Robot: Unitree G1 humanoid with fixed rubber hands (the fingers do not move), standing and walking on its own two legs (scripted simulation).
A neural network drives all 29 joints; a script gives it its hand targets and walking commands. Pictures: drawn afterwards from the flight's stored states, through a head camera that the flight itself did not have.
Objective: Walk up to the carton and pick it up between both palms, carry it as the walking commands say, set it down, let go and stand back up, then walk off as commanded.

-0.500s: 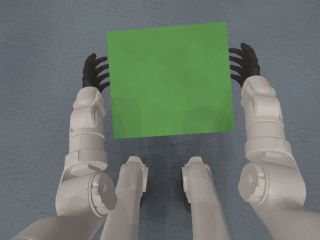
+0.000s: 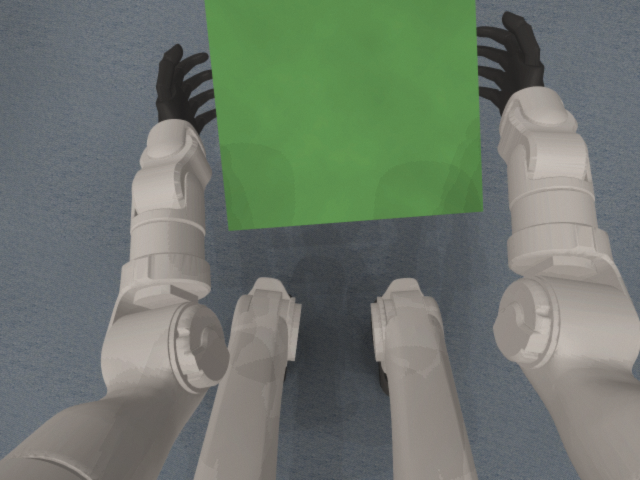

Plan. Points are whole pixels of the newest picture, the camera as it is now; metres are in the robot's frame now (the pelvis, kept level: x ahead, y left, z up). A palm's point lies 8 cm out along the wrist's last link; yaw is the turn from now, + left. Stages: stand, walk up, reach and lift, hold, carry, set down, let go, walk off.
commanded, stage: set down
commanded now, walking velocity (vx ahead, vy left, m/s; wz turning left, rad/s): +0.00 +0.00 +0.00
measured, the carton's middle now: (344, 120) +0.51 -0.02 -0.18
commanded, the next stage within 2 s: none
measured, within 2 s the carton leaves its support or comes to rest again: neither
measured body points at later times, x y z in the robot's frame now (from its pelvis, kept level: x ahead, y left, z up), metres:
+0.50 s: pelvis -0.01 +0.00 -0.07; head +0.33 -0.03 +0.23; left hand +0.52 +0.16 -0.19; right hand +0.54 -0.22 -0.19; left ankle +0.11 +0.13 -0.46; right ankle +0.10 -0.12 -0.46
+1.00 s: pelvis +0.00 +0.00 -0.11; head +0.36 -0.03 +0.16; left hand +0.53 +0.16 -0.27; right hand +0.56 -0.22 -0.27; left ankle +0.11 +0.13 -0.46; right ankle +0.10 -0.11 -0.46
